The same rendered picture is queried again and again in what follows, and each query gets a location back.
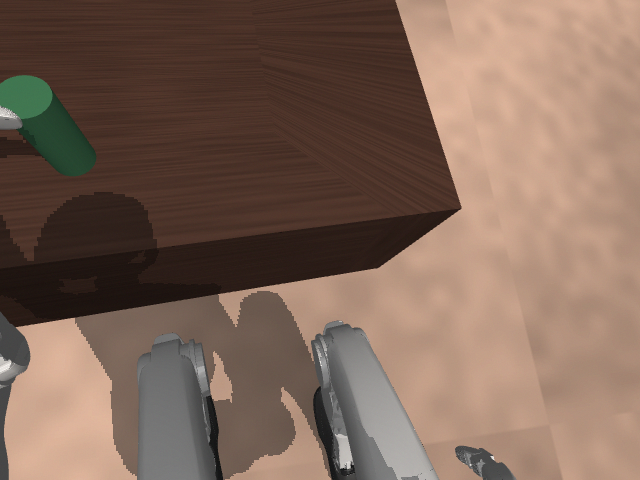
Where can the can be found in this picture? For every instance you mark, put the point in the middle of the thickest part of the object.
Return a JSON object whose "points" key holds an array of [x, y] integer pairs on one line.
{"points": [[47, 125]]}

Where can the right robot foot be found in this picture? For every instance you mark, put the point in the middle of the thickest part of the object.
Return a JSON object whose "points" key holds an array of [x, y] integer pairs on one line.
{"points": [[326, 435]]}

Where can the left robot hand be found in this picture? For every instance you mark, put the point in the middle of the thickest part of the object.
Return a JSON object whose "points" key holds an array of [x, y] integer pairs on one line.
{"points": [[9, 120]]}

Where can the right robot hand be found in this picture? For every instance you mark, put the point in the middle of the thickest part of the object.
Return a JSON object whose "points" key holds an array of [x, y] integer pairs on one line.
{"points": [[483, 463]]}

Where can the left robot arm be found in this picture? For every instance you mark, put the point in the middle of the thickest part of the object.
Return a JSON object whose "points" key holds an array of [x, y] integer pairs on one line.
{"points": [[14, 360]]}

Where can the left robot foot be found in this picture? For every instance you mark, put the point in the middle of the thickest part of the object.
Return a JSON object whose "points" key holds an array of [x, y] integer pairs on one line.
{"points": [[213, 444]]}

